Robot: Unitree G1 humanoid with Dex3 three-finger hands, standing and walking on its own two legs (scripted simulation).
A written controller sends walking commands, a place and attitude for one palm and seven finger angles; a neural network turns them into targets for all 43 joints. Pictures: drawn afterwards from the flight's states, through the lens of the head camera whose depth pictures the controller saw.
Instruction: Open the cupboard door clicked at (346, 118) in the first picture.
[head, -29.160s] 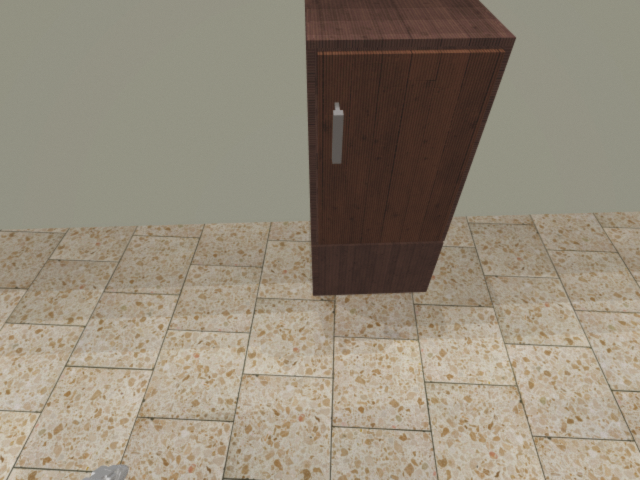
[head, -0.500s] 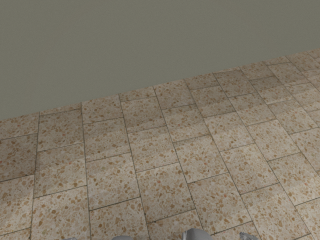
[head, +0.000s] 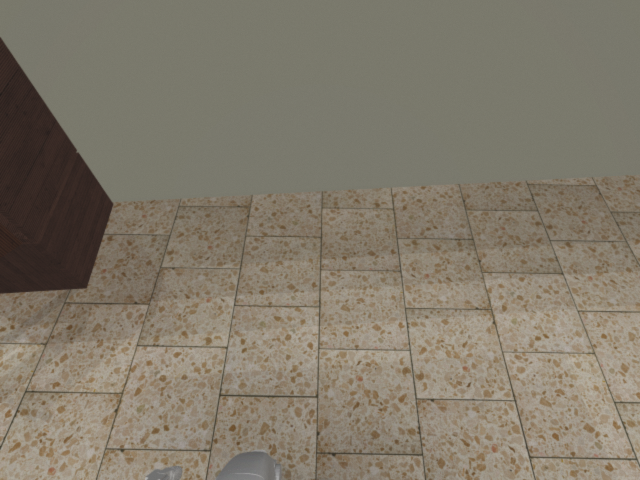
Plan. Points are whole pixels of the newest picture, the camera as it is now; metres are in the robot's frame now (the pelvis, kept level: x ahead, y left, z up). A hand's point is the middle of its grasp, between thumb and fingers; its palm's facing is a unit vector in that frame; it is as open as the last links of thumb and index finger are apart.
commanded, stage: turn to face it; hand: left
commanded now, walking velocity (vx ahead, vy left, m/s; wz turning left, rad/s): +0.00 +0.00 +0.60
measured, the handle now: out of the picture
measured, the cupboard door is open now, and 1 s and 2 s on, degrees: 47 47 47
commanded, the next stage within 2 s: take the last steps up to it in 1.40 s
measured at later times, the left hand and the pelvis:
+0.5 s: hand out of the picture +0.08 +0.23 -0.16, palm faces +0.29 -0.92 -0.28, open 7.4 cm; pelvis +0.02 -0.01 -0.01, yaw +17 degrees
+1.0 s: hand out of the picture -0.06 +0.20 -0.19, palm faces +0.60 -0.76 -0.25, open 7.4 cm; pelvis +0.02 -0.01 -0.01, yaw +36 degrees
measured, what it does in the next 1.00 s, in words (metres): steps on the spot, turning left: left foot, then right foot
